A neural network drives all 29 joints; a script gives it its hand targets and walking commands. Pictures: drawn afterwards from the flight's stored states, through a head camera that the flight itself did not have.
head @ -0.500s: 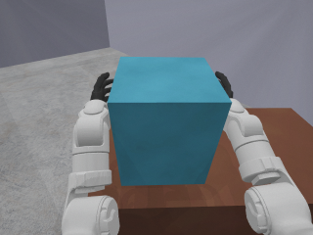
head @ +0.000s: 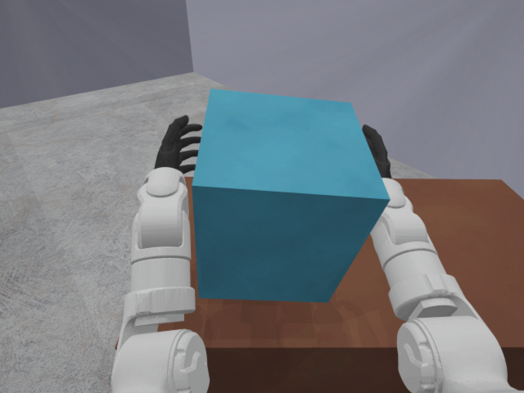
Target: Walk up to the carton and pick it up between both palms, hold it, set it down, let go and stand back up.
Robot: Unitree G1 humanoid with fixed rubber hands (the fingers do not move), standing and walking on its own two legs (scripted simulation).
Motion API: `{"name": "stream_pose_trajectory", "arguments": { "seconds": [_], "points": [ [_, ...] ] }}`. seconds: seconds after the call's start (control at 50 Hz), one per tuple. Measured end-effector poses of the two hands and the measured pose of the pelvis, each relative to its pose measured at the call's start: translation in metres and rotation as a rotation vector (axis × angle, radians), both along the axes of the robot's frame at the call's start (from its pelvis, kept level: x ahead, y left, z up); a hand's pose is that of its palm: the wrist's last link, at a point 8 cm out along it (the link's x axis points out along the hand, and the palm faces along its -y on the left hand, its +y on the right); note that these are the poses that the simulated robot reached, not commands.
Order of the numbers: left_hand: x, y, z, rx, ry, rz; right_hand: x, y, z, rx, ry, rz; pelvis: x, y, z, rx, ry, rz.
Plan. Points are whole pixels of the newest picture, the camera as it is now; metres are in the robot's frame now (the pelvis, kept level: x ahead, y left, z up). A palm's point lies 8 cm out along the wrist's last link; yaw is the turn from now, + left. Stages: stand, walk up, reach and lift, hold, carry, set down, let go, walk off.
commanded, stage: set down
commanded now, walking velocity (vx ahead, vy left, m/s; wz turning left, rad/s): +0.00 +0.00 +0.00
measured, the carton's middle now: (273, 202) +0.36 +0.00 +0.18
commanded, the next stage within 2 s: none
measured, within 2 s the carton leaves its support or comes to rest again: rests again in 2.00 s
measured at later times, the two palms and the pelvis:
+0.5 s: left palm (181, 194) +0.37 +0.14 +0.19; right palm (368, 192) +0.39 -0.16 +0.17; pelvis +0.00 -0.02 +0.00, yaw +1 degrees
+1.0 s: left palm (189, 217) +0.36 +0.14 +0.15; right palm (364, 202) +0.41 -0.16 +0.14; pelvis +0.00 -0.03 +0.00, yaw +1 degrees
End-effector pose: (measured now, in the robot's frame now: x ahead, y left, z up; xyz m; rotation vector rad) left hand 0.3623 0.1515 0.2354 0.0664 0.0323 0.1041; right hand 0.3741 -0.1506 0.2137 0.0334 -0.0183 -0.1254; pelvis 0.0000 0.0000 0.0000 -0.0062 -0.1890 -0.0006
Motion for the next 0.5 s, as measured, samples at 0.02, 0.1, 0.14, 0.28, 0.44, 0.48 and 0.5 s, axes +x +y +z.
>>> {"name": "stream_pose_trajectory", "arguments": {
  "seconds": [0.02,0.1,0.14,0.28,0.44,0.48,0.5],
  "points": [
    [-0.001,0.0,-0.005,0.003,0.002,0.003,0.0,0.001,-0.007,-0.002,0.001,0.002,0.001,-0.001,0.0,-0.001,-0.001,0.004],
    [-0.005,0.0,-0.027,0.001,0.018,0.016,-0.002,0.001,-0.031,-0.005,0.012,0.009,0.001,-0.005,-0.001,-0.004,-0.001,0.017],
    [-0.007,-0.001,-0.036,-0.002,0.025,0.02,-0.003,0.0,-0.04,-0.005,0.015,0.011,0.001,-0.007,-0.001,-0.006,0.004,0.023],
    [-0.005,-0.008,-0.049,-0.019,0.041,0.036,0.001,-0.007,-0.046,-0.016,0.022,0.02,-0.003,-0.012,-0.001,-0.005,0.04,0.021],
    [0.007,-0.009,-0.045,-0.018,0.052,0.05,0.016,-0.007,-0.04,-0.032,0.03,0.035,-0.001,-0.017,0.0,0.0,0.074,0.015],
    [0.007,-0.008,-0.046,-0.017,0.05,0.057,0.019,-0.007,-0.04,-0.033,0.028,0.043,0.001,-0.018,0.0,0.0,0.075,0.017],
    [0.007,-0.008,-0.047,-0.015,0.049,0.061,0.02,-0.006,-0.041,-0.034,0.027,0.047,0.002,-0.018,0.0,-0.001,0.076,0.018]
  ]
}}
